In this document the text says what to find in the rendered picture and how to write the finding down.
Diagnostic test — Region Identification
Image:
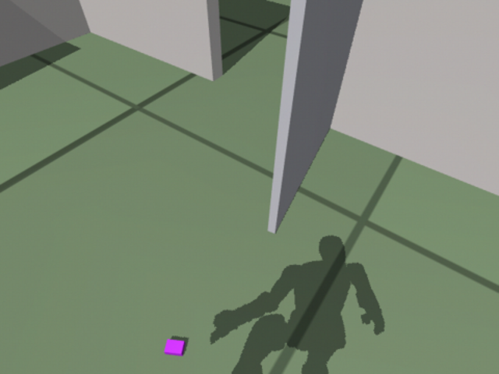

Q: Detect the small box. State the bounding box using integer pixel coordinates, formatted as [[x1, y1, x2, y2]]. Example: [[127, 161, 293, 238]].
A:
[[164, 339, 186, 356]]

